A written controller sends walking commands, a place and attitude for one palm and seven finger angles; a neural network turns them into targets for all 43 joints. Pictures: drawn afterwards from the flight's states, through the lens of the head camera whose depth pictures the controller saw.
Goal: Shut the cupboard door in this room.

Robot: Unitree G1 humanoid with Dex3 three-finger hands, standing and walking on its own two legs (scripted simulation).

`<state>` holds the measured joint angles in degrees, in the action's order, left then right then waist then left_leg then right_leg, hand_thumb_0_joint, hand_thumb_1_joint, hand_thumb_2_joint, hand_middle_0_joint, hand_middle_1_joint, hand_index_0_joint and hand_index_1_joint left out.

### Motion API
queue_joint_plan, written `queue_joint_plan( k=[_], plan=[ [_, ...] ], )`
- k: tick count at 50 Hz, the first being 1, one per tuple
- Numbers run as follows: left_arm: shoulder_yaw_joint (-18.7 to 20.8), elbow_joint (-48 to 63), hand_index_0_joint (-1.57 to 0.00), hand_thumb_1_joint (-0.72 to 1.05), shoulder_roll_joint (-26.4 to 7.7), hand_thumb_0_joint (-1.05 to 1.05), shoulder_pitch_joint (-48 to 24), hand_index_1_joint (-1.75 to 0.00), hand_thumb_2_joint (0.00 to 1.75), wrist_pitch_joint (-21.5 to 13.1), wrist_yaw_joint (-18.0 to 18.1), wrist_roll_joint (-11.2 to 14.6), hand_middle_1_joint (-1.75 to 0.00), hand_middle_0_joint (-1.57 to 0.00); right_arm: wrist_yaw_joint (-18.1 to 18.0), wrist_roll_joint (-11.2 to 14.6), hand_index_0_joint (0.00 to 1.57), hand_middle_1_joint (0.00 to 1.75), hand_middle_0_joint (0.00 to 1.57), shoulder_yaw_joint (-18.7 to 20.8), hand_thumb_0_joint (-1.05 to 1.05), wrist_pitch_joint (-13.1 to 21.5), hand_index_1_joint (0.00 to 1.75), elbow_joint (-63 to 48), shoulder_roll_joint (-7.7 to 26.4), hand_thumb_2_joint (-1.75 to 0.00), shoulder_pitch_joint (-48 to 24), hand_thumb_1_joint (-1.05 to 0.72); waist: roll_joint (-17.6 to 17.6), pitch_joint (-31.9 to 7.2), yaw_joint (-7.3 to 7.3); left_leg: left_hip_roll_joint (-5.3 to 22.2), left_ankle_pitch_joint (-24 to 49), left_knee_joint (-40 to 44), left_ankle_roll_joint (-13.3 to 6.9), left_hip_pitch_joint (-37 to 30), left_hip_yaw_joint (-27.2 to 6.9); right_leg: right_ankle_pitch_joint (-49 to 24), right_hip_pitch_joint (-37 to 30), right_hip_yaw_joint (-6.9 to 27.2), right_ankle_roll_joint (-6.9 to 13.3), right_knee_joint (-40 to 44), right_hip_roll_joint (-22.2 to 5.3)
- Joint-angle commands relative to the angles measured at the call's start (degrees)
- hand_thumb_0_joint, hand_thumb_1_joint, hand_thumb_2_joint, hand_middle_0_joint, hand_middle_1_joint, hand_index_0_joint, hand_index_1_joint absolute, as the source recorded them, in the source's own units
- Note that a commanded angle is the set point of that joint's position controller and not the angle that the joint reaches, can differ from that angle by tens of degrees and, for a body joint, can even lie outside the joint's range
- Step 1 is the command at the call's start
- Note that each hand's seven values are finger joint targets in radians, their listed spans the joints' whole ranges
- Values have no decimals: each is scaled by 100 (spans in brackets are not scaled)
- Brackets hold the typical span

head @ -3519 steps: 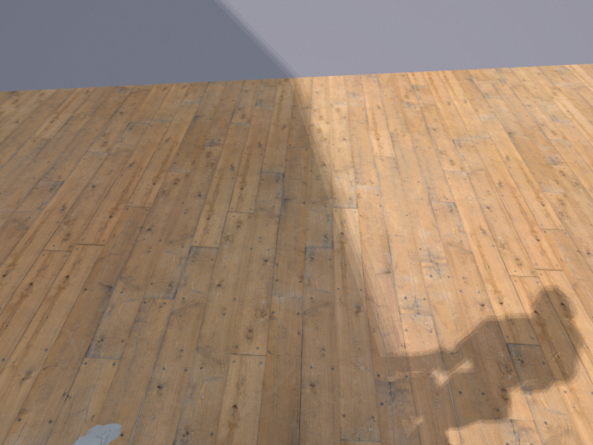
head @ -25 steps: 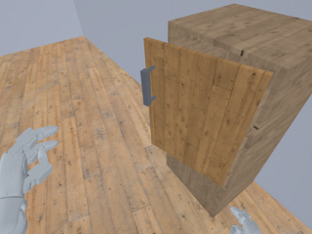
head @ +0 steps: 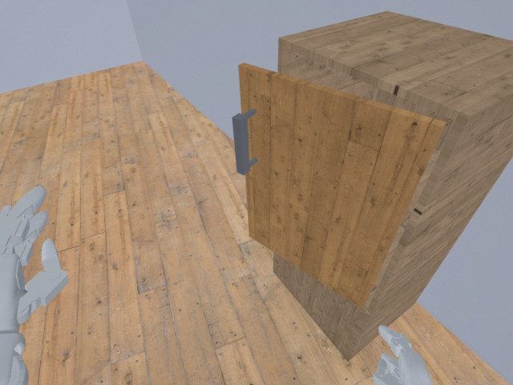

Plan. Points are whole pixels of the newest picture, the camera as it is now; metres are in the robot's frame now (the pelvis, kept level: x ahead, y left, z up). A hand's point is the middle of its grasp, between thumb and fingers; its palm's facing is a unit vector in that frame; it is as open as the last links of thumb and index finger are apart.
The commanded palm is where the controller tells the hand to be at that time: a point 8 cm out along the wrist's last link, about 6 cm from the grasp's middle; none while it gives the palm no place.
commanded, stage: step back with the hand held close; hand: left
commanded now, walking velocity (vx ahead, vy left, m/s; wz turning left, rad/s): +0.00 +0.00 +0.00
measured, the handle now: (247, 142) +0.64 +0.10 +0.05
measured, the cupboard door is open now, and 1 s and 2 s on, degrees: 16 16 16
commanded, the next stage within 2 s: stop stepping back and stand still in 1.42 s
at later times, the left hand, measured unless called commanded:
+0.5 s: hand (48, 278) +0.19 +0.28 +0.16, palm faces +0.35 -0.79 -0.50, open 7.4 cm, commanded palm +0.12 +0.32 +0.17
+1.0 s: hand out of the picture +0.10 +0.29 +0.16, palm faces +0.47 -0.77 -0.44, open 7.4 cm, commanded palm +0.03 +0.33 +0.17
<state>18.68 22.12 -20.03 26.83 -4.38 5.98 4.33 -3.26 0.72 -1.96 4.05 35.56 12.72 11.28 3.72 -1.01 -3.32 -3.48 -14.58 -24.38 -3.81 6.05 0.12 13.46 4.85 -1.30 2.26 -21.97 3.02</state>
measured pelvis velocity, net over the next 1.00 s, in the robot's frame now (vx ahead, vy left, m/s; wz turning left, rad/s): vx -0.10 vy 0.03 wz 0.02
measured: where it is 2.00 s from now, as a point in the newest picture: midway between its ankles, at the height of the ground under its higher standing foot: outside the picture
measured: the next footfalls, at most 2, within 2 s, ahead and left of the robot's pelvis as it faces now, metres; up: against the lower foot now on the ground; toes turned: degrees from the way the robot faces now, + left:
right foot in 1.28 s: -0.23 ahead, -0.05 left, +0.00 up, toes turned +1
left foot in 1.76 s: -0.18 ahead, +0.17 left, +0.00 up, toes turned +2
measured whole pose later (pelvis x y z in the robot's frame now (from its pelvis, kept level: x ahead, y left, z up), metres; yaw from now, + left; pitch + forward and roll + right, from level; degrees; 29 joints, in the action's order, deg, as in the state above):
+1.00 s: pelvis -0.10 +0.03 -0.03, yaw +1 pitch +0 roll -2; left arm 25.8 30.8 -23.4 28.8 -14.0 9.1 0.5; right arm -3.5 0.1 -0.2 1.0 33.2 13.6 14.1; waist -1.0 0.5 0.9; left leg -2.7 -15.1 -39.7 -5.5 27.1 4.2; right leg 12.0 25.2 -1.0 0.0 -37.1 1.4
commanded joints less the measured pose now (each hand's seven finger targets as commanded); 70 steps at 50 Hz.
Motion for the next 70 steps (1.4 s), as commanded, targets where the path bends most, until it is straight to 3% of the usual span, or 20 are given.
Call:
queue_joint_plan(
  k=[1, 3, 4, 5, 9, 17, 23, 28, 30, 34, 39, 45, 48, 51, 55, 58, 61, 66, 68, 70],
  plan=[
    [756, 848, -20, 90, -1038, 0, -389, -30, 90, -332, 47, 53, -30, -20, -26, 30, 20, 30, 20, 297, 0, 261, 30, -890, 652, -90, -781, -90, -153, 34, -19, 475, 1076, 478, 290, 325, -259, -679, 83, 165, -49, 378, -322],
    [736, 848, -20, 90, -1009, 0, -396, -30, 90, -333, 24, 71, -30, -20, -21, 34, 20, 30, 20, 312, 0, 229, 30, -927, 643, -90, -771, -90, -230, -60, -16, 470, 1150, 437, 259, 249, -216, -783, 97, 179, -72, 347, -332],
    [1322, 1268, -20, 90, -1647, 0, -1030, -30, 90, -592, 74, 34, -30, -20, -19, 109, 20, 30, 20, 404, 0, 146, 30, -1095, 840, -90, -730, -90, -23, -54, 191, 608, 640, 141, 91, 546, -430, -913, 435, 888, -35, 524, -673],
    [1024, 875, -20, 90, -1262, 0, -575, -30, 90, -650, 60, 45, -30, -20, -46, 66, 20, 30, 20, 393, 0, 101, 30, -968, 771, -90, -666, -90, -265, -124, 240, 574, 602, -51, 93, 486, -499, -921, 556, 983, 40, 553, -876],
    [889, 1012, -20, 90, -1189, 0, -227, -30, 90, -770, 91, -12, -30, -20, -21, 52, 20, 30, 20, 452, 0, -48, 30, -981, 792, -90, -620, -90, -197, -604, 284, 638, 1098, -352, 157, 468, -472, -1733, 502, 1078, 146, 165, -1165],
    [1374, 1484, -20, 90, -1626, 0, 290, -30, 90, -794, 228, 25, -30, -20, -114, 107, 20, 30, 20, 535, 0, -355, 30, -1228, 786, -90, -628, -90, -290, -1131, 299, 827, 2510, -541, 262, 757, -540, -2951, 216, 921, 107, -732, -1121],
    [1362, 1589, -20, 90, -1557, 0, 503, -30, 90, -794, 241, 5, -30, -20, -155, 87, 20, 30, 20, 547, 0, -433, 30, -1364, 862, -90, -602, -90, 189, -866, 274, 1135, 2478, -11, 210, 1166, -861, -1713, 428, 678, -108, -1096, -619],
    [1314, 1529, -20, 90, -1441, 0, 276, -30, 90, -858, 235, -87, -30, -20, -165, 28, 20, 30, 20, 544, 0, -333, 30, -1376, 924, -90, -530, -90, 296, -461, 267, 1465, 366, 678, -63, 2440, -1198, -521, 36, 569, -237, -1502, -352],
    [1300, 1455, -20, 90, -1371, 0, 116, -30, 90, -895, 246, -168, -30, -20, -176, 21, 20, 30, 20, 551, 0, -287, 30, -1380, 947, -90, -508, -90, 300, -265, 296, 1548, -1204, 991, -215, 3206, -1356, -387, -287, 568, -265, -1680, -302],
    [1345, 1444, -20, 90, -1369, 0, -248, -30, 90, -986, 271, -319, -30, -20, -194, 1, 20, 30, 20, 550, 0, -192, 30, -1362, 979, -90, -430, -90, 148, -114, 325, 1585, -2743, 1171, -371, 4188, -1509, -178, -734, 575, -300, -1935, -247],
    [1340, 1591, -20, 90, -1336, 0, -361, -30, 90, -1097, 293, -392, -30, -20, -154, 5, 20, 30, 20, 557, 0, -105, 30, -1339, 960, -90, -345, -90, -78, -245, 368, 1208, -2906, 479, -333, 4146, -1215, 217, -433, 1047, -121, -1616, -494],
    [1378, 2018, -20, 90, -1487, 0, -325, -30, 90, -1249, 415, -347, -30, -20, -66, -51, 20, 30, 20, 506, 0, 15, 30, -1205, 830, -90, -314, -90, -389, -218, 437, 828, -1954, -497, -74, 2882, -977, 833, 1245, 1658, 182, -673, -1064],
    [1538, 1955, -20, 90, -1550, 0, -77, -30, 90, -1325, 460, -317, -30, -20, -80, -47, 20, 30, 20, 499, 0, 61, 30, -1159, 826, -90, -311, -90, -188, -368, 415, 1003, -1761, -110, -110, 3051, -1074, 334, 920, 1261, 48, -1071, -795],
    [1777, 1836, -20, 90, -1599, 0, 100, -30, 90, -1415, 443, -337, -30, -20, -119, -35, 20, 30, 20, 560, 0, 150, 30, -1142, 911, -90, -359, -90, 475, -574, 346, 1528, -2358, 693, -309, 3992, -1468, -221, -173, 694, -169, -2169, -276],
    [1760, 1775, -20, 90, -1513, 0, -259, -30, 90, -1406, 350, -375, -30, -20, -115, -108, 20, 30, 20, 621, 0, 242, 30, -1074, 952, -90, -384, -90, 812, -358, 344, 2277, -3215, 1493, -529, 4881, -1885, 457, -742, 335, -351, -3423, 175],
    [1485, 1675, -20, 90, -1318, 0, -205, -30, 90, -1427, 269, -237, -30, -20, -72, -106, 20, 30, 20, 600, 0, 350, 30, -975, 822, -90, -345, -90, 158, -159, 343, 2047, -2043, 1177, -318, 3556, -1733, 924, 223, 307, -250, -2354, 99],
    [1295, 1800, -20, 90, -1256, 0, -73, -30, 90, -1477, 216, -176, -30, -20, -8, -134, 20, 30, 20, 569, 0, 475, 30, -777, 812, -90, -351, -90, 444, -349, 345, 1822, -1151, 1102, -68, 2220, -1505, 910, 747, 194, -199, -1091, 92],
    [1446, 2381, -20, 90, -1628, 0, 9, -30, 90, -1612, 238, -118, -30, -20, 45, -133, 20, 30, 20, 553, 0, 569, 30, -483, 737, -90, -417, -90, 665, -2263, 195, 1471, 3536, -129, 174, -550, -738, -776, 965, 268, -336, -206, -71],
    [1586, 2859, -20, 90, -1772, 0, 42, -30, 90, -1637, 218, -32, -30, -20, 50, -53, 20, 30, 20, 562, 0, 545, 30, -642, 639, -90, -569, -90, 486, -2948, 233, 1366, 4217, -523, 113, -1250, -360, -1431, 978, 249, -521, -391, -161],
    [1979, 2905, -20, 90, -2059, 0, 598, -30, 90, -1557, 185, 91, -30, -20, 33, 12, 20, 30, 20, 549, 0, 451, 30, -902, 586, -90, -688, -90, 195, -2917, 235, 1326, 3840, -558, 46, -1037, -302, -1514, 983, 241, -654, -628, -209]
  ],
)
